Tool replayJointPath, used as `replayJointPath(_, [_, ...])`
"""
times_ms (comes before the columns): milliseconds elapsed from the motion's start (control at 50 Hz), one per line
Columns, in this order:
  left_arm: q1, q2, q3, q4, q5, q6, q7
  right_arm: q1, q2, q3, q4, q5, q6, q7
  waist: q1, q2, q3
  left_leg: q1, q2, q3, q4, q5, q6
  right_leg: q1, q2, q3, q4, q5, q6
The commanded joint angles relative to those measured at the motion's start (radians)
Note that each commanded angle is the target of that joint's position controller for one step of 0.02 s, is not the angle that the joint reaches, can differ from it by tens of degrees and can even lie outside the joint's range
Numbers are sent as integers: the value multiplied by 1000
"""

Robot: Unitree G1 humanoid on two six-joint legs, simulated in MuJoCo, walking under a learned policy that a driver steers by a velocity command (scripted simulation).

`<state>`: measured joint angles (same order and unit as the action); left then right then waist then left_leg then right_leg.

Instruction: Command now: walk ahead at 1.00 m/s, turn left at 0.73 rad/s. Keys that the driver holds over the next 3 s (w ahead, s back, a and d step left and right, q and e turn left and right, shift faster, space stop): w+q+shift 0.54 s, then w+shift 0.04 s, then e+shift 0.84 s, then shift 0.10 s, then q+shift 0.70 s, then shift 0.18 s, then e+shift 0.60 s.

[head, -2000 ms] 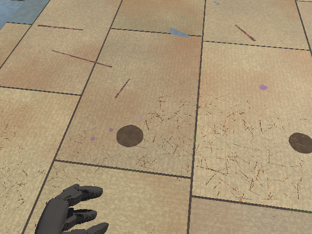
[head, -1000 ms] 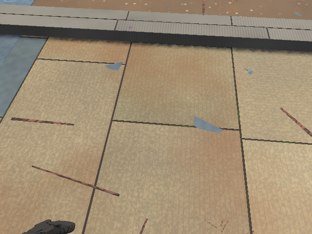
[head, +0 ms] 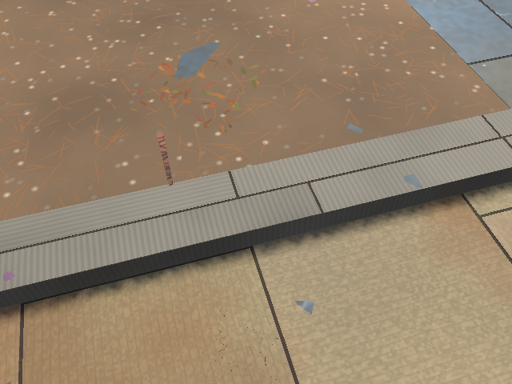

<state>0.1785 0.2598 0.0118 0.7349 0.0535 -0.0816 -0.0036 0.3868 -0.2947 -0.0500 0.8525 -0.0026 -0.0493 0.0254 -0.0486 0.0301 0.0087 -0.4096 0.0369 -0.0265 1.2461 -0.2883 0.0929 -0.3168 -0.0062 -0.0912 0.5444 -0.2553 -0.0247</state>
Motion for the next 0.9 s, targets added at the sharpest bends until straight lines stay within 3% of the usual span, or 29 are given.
replayJointPath(20, [119,88,39,10,-27,-34,3,-49,-16,-5,-99,-21,29,20,45,-120,23,-320,103,-44,24,28,-13,216,-294,290,-370,-11,-100])
replayJointPath(60, [132,84,39,36,-40,-50,-1,-126,-1,-2,-140,-27,47,34,31,-127,56,-380,115,-25,2,99,-17,217,-282,165,-404,129,-85])
replayJointPath(120, [110,69,37,57,-32,-62,-2,-256,-8,8,-197,-21,44,52,13,-105,103,-371,102,25,-151,267,-9,184,-209,-37,-438,305,-56])
replayJointPath(200, [156,153,52,82,-34,-64,14,-383,-21,22,-241,-21,37,80,21,-51,129,-166,11,185,-476,396,57,229,-187,-190,-443,711,-15])
replayJointPath(240, [190,215,66,81,-31,-41,26,-316,-64,11,-214,-15,35,71,-20,-95,50,-66,-78,242,-508,315,86,364,-201,-199,-269,1171,5])
replayJointPath(280, [135,272,84,56,-17,0,38,-33,-133,-21,-141,-15,35,51,-175,-141,-103,225,-132,209,-502,174,132,350,-248,-172,119,1353,-10])
replayJointPath(300, [108,273,86,39,-10,15,33,168,-180,-50,-73,-17,33,29,-247,-105,-190,473,-152,147,-556,94,159,225,-238,-150,433,1184,-22])
replayJointPath(320, [87,199,75,37,-13,11,15,139,-237,-86,-67,11,50,3,-211,86,-142,616,-84,-11,-628,13,189,-41,-47,-139,851,281,9])
replayJointPath(340, [197,101,39,-86,-19,-12,2,16,-373,-101,-119,-34,64,3,-15,290,-237,855,178,-597,-761,36,401,-488,69,-10,1193,-259,71])
replayJointPath(360, [90,152,33,-116,-13,-41,6,40,-346,-107,-155,-25,68,-5,-96,72,-315,855,226,-791,-947,-176,421,-569,28,173,1174,-177,50])
replayJointPath(380, [36,161,29,-122,-18,-56,5,18,-286,-95,-130,-20,59,-16,-58,-38,-133,669,220,-754,-1030,-203,359,-578,-31,187,1037,-116,42])
replayJointPath(400, [21,151,23,-123,-12,-54,7,-7,-236,-81,-110,-14,44,-20,4,-112,-35,493,178,-661,-1034,-108,311,-504,-78,184,897,-86,44])
replayJointPath(440, [56,137,14,-105,21,-10,9,-72,-194,-61,-120,-11,13,-28,81,-127,29,243,84,-487,-1035,73,279,-351,-115,179,776,-110,70])
replayJointPath(480, [30,116,7,-119,24,24,5,-70,-176,-52,-120,-3,-12,-20,96,-112,47,104,21,-391,-1053,148,273,-278,-134,150,633,-128,97])
replayJointPath(540, [-160,68,-16,-202,1,25,-11,-57,-183,-59,-123,-2,-24,-14,46,-69,96,3,-52,-327,-1083,226,227,-216,-115,103,344,119,109])
replayJointPath(580, [-186,48,-25,-205,-18,19,-15,-33,-175,-61,-112,1,-28,-10,11,-9,58,63,-62,-281,-1062,372,182,-146,-80,74,195,295,88])
replayJointPath(600, [-190,51,-24,-202,-19,15,-14,-2,-160,-57,-102,1,-30,-11,-7,-3,48,152,-36,-274,-1030,536,168,-165,-71,58,171,345,64])
replayJointPath(640, [-243,70,-17,-206,22,-5,-12,190,-104,-36,-22,-1,-11,-36,-80,-119,-17,530,-43,-237,-839,1144,84,-282,11,-37,113,129,-10])
replayJointPath(660, [-225,57,-14,-202,16,-22,-10,200,-112,-33,4,-19,-6,-52,-73,-62,-79,619,-49,-226,-703,1378,30,-210,77,-69,11,165,-15])
replayJointPath(680, [-153,73,-4,-180,-2,-27,3,164,-180,-48,3,-25,-4,-62,-24,22,-145,696,-23,-252,-577,1368,10,-129,82,-11,-177,235,-6])
replayJointPath(700, [42,94,9,-112,-17,-32,17,62,-204,-58,-20,-12,-9,-65,86,47,-225,611,-34,-229,-393,1261,-9,131,24,44,-362,434,-32])
replayJointPath(720, [244,159,24,-35,-13,-29,33,-53,-166,-49,-82,0,-30,-61,173,-42,-258,196,-85,-171,-134,583,-36,556,-157,154,-243,882,-93])
replayJointPath(740, [395,222,54,46,-21,-6,24,-1,-27,-10,-115,24,-49,-58,166,-316,-340,-384,-215,-105,194,-425,-114,1073,-434,415,92,1657,-268])
replayJointPath(760, [466,200,66,46,-28,5,10,-70,-56,3,-128,16,-48,-61,246,-123,-382,-570,-182,-148,286,-391,-97,1099,-455,446,48,1454,-306])
replayJointPath(780, [414,193,69,56,-27,7,13,-189,-52,9,-171,3,-48,-62,239,-125,-278,-678,-126,-91,331,-358,-96,1015,-395,419,-29,1197,-278])
replayJointPath(800, [350,124,52,64,-21,11,17,-272,-35,21,-212,-19,-48,-56,207,-78,-170,-733,-88,-32,316,-333,-81,867,-314,367,-94,1020,-222])
replayJointPath(820, [315,99,39,76,-22,8,19,-331,-19,31,-259,-42,-40,-43,163,-66,-84,-714,-73,-8,265,-330,-79,691,-252,339,-149,931,-190])
replayJointPath(860, [166,124,40,62,-29,6,18,-338,4,48,-331,-49,-12,-16,38,-89,34,-481,-75,52,21,-265,-101,246,-159,286,-287,835,-157])
replayJointPath(900, [78,178,65,43,-23,4,17,-287,21,65,-362,-37,2,-10,-23,-171,0,-296,-61,49,-115,-113,-97,86,-133,265,-283,911,-145])
